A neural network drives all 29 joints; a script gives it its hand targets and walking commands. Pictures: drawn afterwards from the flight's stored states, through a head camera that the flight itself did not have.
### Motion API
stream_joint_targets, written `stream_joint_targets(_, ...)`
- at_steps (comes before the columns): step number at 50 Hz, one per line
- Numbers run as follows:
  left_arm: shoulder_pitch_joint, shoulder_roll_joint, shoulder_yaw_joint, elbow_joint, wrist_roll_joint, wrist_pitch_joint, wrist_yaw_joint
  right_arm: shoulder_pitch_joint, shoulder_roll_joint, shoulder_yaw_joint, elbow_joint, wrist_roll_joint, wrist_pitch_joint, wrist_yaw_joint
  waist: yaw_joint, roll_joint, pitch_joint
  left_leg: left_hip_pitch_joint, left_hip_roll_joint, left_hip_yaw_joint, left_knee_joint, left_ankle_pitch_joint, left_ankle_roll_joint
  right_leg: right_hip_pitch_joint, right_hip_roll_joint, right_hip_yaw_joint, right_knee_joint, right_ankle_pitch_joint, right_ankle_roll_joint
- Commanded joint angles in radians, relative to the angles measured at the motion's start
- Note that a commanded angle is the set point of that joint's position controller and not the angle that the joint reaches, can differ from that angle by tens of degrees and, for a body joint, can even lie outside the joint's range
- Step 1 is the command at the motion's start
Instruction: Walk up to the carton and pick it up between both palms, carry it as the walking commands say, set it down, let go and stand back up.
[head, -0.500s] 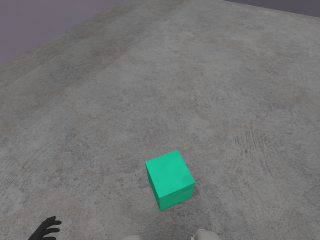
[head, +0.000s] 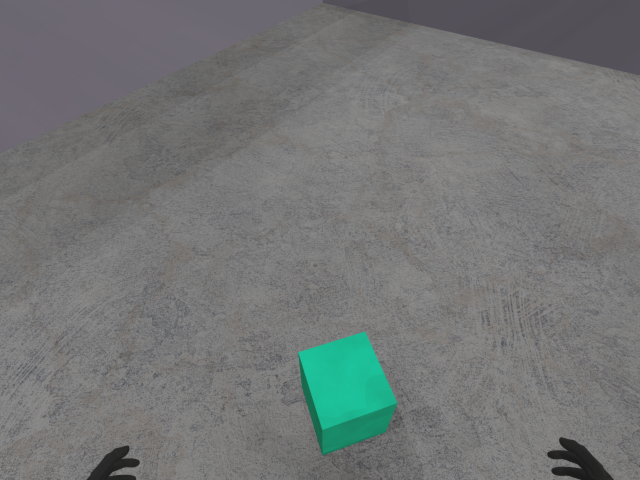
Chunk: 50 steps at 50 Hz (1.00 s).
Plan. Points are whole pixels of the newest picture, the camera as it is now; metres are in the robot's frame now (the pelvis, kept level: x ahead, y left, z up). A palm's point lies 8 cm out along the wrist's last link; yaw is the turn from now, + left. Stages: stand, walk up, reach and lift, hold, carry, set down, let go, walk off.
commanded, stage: walk up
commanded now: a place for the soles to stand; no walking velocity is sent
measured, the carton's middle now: (343, 393) +0.46 -0.03 -0.65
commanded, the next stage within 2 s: none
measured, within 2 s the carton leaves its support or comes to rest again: neither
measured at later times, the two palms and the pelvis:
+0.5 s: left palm out of the picture +0.13 +0.22 -0.11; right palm out of the picture +0.06 -0.51 -0.08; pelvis +0.00 -0.12 -0.03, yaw +8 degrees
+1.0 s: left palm out of the picture +0.05 +0.16 -0.09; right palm out of the picture +0.27 -0.43 -0.09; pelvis +0.04 -0.17 -0.01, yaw +18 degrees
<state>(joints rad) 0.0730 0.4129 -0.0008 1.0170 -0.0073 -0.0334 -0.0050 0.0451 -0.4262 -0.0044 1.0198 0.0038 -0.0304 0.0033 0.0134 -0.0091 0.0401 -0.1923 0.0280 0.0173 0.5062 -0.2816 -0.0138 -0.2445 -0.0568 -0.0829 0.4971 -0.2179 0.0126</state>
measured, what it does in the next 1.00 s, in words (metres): steps to the right, turning left: right foot, then left foot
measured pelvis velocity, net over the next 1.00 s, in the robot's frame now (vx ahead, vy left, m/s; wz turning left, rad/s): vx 0.04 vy -0.17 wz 0.32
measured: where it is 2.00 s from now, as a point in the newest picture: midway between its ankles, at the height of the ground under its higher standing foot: outside the picture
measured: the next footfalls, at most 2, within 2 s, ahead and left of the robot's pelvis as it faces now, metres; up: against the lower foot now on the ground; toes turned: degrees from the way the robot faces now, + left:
right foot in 0.42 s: +0.11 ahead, -0.25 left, +0.00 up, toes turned +21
left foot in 0.68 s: +0.06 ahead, -0.05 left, +0.00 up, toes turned +13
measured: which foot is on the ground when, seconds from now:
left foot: down 0.00-0.42, up 0.44-0.66, down 0.68-1.00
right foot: down 0.00-0.12, up 0.14-0.40, down 0.42-1.00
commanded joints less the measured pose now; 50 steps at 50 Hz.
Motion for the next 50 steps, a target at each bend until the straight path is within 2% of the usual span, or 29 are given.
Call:
stream_joint_targets(1, -0.040, 0.176, 0.033, -0.005, 0.000, -0.009, 0.002, -0.031, -0.174, -0.030, -0.004, 0.000, -0.006, -0.002, -0.006, 0.017, -0.076, 0.008, 0.097, -0.099, -0.146, 0.189, 0.054, 0.084, -0.098, 0.113, -0.134, 0.152, -0.038)
stream_joint_targets(5, -0.053, 0.167, 0.030, 0.028, 0.002, -0.008, 0.000, -0.045, -0.169, -0.025, 0.021, -0.001, -0.007, 0.000, -0.003, 0.019, -0.076, 0.027, 0.101, -0.102, -0.193, 0.196, 0.051, 0.111, -0.097, 0.100, -0.174, 0.137, -0.028)
stream_joint_targets(6, -0.128, 0.270, 0.120, -0.100, 0.080, 0.046, -0.041, 0.225, -0.332, -0.094, 0.049, 0.002, -0.028, -0.055, -0.072, -0.126, -0.049, 0.073, 0.163, -0.264, -0.162, 0.154, 0.135, -0.071, 0.012, 0.024, 0.074, -0.077, -0.042)
stream_joint_targets(7, -0.147, 0.217, 0.108, -0.156, 0.082, 0.075, -0.057, 0.298, -0.396, -0.125, 0.042, 0.001, -0.035, -0.082, -0.098, 0.043, -0.023, 0.214, 0.291, -0.420, -0.196, 0.162, 0.218, -0.337, 0.033, 0.047, 0.195, -0.209, -0.036)
stream_joint_targets(8, -0.153, 0.198, 0.107, -0.211, 0.090, 0.096, -0.064, 0.306, -0.394, -0.137, 0.011, -0.002, -0.042, -0.103, -0.093, 0.097, -0.011, 0.216, 0.394, -0.493, -0.215, 0.127, 0.273, -0.459, -0.026, 0.151, 0.351, -0.243, -0.033)
stream_joint_targets(9, -0.109, 0.191, 0.111, -0.226, 0.084, 0.106, -0.070, 0.267, -0.359, -0.136, -0.028, -0.002, -0.050, -0.116, -0.057, 0.071, -0.016, 0.169, 0.394, -0.463, -0.188, 0.172, 0.265, -0.454, -0.056, 0.200, 0.432, -0.195, -0.029)
stream_joint_targets(11, -0.042, 0.195, 0.126, -0.256, 0.080, 0.110, -0.085, 0.234, -0.323, -0.133, -0.088, -0.018, -0.058, -0.126, -0.017, 0.045, -0.029, 0.092, 0.325, -0.371, -0.144, 0.254, 0.222, -0.406, -0.067, 0.217, 0.473, -0.164, -0.015)
stream_joint_targets(13, -0.041, 0.195, 0.140, -0.295, 0.085, 0.115, -0.099, 0.257, -0.334, -0.138, -0.122, -0.032, -0.062, -0.123, -0.021, 0.079, -0.029, -0.010, 0.275, -0.302, -0.108, 0.317, 0.219, -0.322, -0.043, 0.172, 0.468, -0.178, -0.003)
stream_joint_targets(17, -0.076, 0.197, 0.158, -0.372, 0.076, 0.114, -0.111, 0.324, -0.384, -0.150, -0.171, -0.045, -0.069, -0.121, -0.043, 0.154, -0.048, -0.106, 0.240, -0.290, -0.016, 0.329, 0.222, -0.233, -0.023, 0.128, 0.380, -0.207, -0.010)
stream_joint_targets(20, 0.029, 0.215, 0.180, -0.371, 0.074, 0.103, -0.105, 0.314, -0.385, -0.138, -0.210, -0.048, -0.062, -0.120, 0.013, 0.184, -0.090, -0.216, 0.188, -0.269, 0.099, 0.265, 0.184, -0.076, 0.015, 0.077, 0.225, -0.155, -0.037)
stream_joint_targets(21, 0.096, 0.248, 0.194, -0.354, 0.080, 0.095, -0.098, 0.347, -0.337, -0.120, -0.214, -0.053, -0.057, -0.119, 0.041, 0.086, -0.116, -0.310, 0.119, -0.201, 0.217, 0.183, 0.147, 0.059, 0.022, 0.091, 0.139, -0.171, -0.059)
stream_joint_targets(22, 0.172, 0.343, 0.214, -0.352, 0.095, 0.087, -0.089, 0.369, -0.255, -0.096, -0.240, -0.043, -0.057, -0.121, 0.085, -0.206, -0.118, -0.499, -0.028, -0.072, 0.458, -0.065, 0.074, 0.149, -0.172, 0.375, -0.077, -0.309, -0.134)
stream_joint_targets(23, 0.163, 0.379, 0.213, -0.357, 0.071, 0.082, -0.085, 0.295, -0.256, -0.099, -0.250, -0.029, -0.046, -0.136, 0.092, -0.254, -0.084, -0.566, -0.085, -0.018, 0.584, -0.355, 0.043, 0.062, -0.327, 0.564, -0.202, -0.329, -0.235)
stream_joint_targets(24, 0.130, 0.337, 0.204, -0.377, 0.059, 0.083, -0.078, 0.285, -0.288, -0.105, -0.229, -0.028, -0.040, -0.141, 0.074, -0.166, -0.049, -0.512, -0.051, -0.077, 0.665, -0.327, 0.040, -0.001, -0.294, 0.493, -0.187, -0.291, -0.272)
stream_joint_targets(27, 0.051, 0.275, 0.180, -0.378, 0.051, 0.085, -0.055, 0.420, -0.291, -0.109, -0.146, -0.025, -0.041, -0.111, -0.015, -0.172, -0.010, -0.361, 0.016, -0.011, 0.546, -0.217, 0.035, -0.070, -0.214, 0.320, -0.088, -0.287, -0.243)
stream_joint_targets(30, 0.065, 0.255, 0.154, -0.364, 0.042, 0.075, -0.041, 0.396, -0.238, -0.102, -0.165, -0.026, -0.040, -0.073, -0.006, -0.148, -0.010, -0.217, -0.006, 0.036, 0.402, -0.235, 0.052, -0.122, -0.237, 0.310, -0.062, -0.143, -0.249)
stream_joint_targets(32, 0.042, 0.248, 0.134, -0.347, 0.026, 0.065, -0.032, 0.387, -0.204, -0.098, -0.179, -0.030, -0.046, -0.057, -0.042, -0.113, -0.007, -0.061, -0.023, 0.028, 0.195, -0.106, 0.075, -0.187, -0.240, 0.282, -0.017, -0.180, -0.221)
stream_joint_targets(33, 0.037, 0.219, 0.116, -0.338, 0.024, 0.060, -0.029, 0.386, -0.199, -0.100, -0.183, -0.037, -0.052, -0.052, -0.062, -0.092, -0.005, 0.032, -0.028, -0.019, 0.083, -0.087, 0.092, -0.239, -0.223, 0.255, 0.041, -0.205, -0.187)
stream_joint_targets(34, 0.057, 0.155, 0.095, -0.334, 0.019, 0.053, -0.026, 0.377, -0.224, -0.104, -0.200, -0.050, -0.059, -0.052, -0.064, 0.038, -0.021, 0.109, 0.071, -0.228, -0.059, -0.128, 0.118, -0.312, -0.177, 0.198, 0.173, -0.210, -0.125)
stream_joint_targets(35, 0.087, 0.114, 0.085, -0.333, 0.000, 0.053, -0.024, 0.282, -0.308, -0.110, -0.242, -0.055, -0.071, -0.049, -0.010, 0.198, -0.008, 0.022, 0.275, -0.597, -0.157, -0.200, 0.210, -0.369, -0.023, 0.097, 0.313, -0.317, -0.042)
stream_joint_targets(36, 0.079, 0.181, 0.100, -0.309, 0.003, 0.059, -0.014, 0.273, -0.314, -0.105, -0.247, -0.043, -0.069, -0.044, -0.032, 0.129, -0.022, -0.063, 0.333, -0.589, -0.146, -0.130, 0.294, -0.262, -0.026, 0.142, 0.359, -0.392, -0.030)
stream_joint_targets(37, 0.082, 0.183, 0.098, -0.280, 0.002, 0.053, -0.014, 0.228, -0.284, -0.094, -0.241, -0.041, -0.066, -0.043, -0.013, 0.098, -0.013, -0.103, 0.284, -0.488, -0.099, -0.029, 0.295, -0.186, -0.035, 0.142, 0.331, -0.352, -0.037)
stream_joint_targets(38, 0.114, 0.165, 0.094, -0.254, 0.002, 0.040, -0.013, 0.168, -0.255, -0.080, -0.237, -0.034, -0.060, -0.040, 0.023, 0.087, -0.020, -0.149, 0.214, -0.370, -0.051, 0.012, 0.238, -0.086, -0.032, 0.110, 0.198, -0.266, -0.047)
stream_joint_targets(39, 0.118, 0.171, 0.097, -0.229, 0.014, 0.027, -0.011, 0.140, -0.218, -0.067, -0.224, -0.029, -0.049, -0.034, 0.029, 0.073, -0.016, -0.212, 0.138, -0.274, -0.021, -0.010, 0.161, 0.006, -0.028, 0.106, 0.081, -0.173, -0.055)
stream_joint_targets(41, 0.067, 0.248, 0.104, -0.224, 0.029, -0.002, -0.011, 0.163, -0.178, -0.060, -0.195, -0.021, -0.032, -0.023, -0.020, -0.061, 0.030, -0.174, -0.017, -0.116, 0.141, 0.011, 0.070, -0.074, -0.181, 0.359, -0.147, -0.236, -0.114)
stream_joint_targets(42, 0.059, 0.252, 0.099, -0.215, 0.024, -0.006, -0.011, 0.162, -0.184, -0.061, -0.180, -0.021, -0.025, -0.024, -0.033, -0.055, 0.048, -0.138, -0.026, -0.110, 0.144, -0.053, 0.064, -0.095, -0.231, 0.375, -0.151, -0.160, -0.150)
stream_joint_targets(43, 0.046, 0.238, 0.090, -0.208, 0.021, -0.007, -0.010, 0.154, -0.179, -0.057, -0.169, -0.020, -0.024, -0.022, -0.040, -0.044, 0.049, -0.103, -0.019, -0.116, 0.115, -0.046, 0.070, -0.100, -0.228, 0.334, -0.140, -0.100, -0.153)
stream_joint_targets(47, 0.024, 0.201, 0.078, -0.168, 0.009, -0.013, -0.001, 0.101, -0.188, -0.059, -0.150, -0.014, -0.032, -0.014, -0.020, -0.072, -0.039, 0.000, 0.034, -0.167, 0.060, 0.258, 0.084, -0.023, -0.138, 0.157, -0.101, 0.092, -0.074)
stream_joint_targets(50, 0.016, 0.206, 0.081, -0.151, 0.006, -0.008, 0.001, 0.066, -0.184, -0.053, -0.132, -0.008, -0.019, -0.013, -0.005, -0.064, -0.071, -0.016, 0.030, -0.151, 0.057, 0.291, 0.077, 0.064, -0.139, 0.123, -0.103, 0.149, -0.071)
